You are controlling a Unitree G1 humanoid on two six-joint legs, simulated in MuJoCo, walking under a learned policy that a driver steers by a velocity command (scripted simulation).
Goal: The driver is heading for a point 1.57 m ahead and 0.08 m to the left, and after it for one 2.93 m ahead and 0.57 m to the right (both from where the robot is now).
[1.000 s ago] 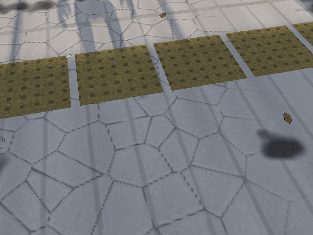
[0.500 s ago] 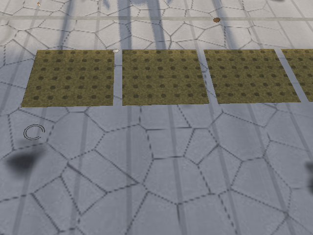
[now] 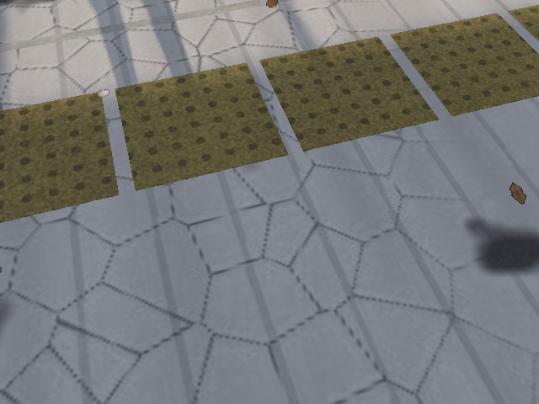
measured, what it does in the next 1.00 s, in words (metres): walks ahead: left foot, then right foot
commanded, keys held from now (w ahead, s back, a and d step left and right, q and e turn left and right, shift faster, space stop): e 0.08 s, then no key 0.26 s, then w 0.16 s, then w+q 0.50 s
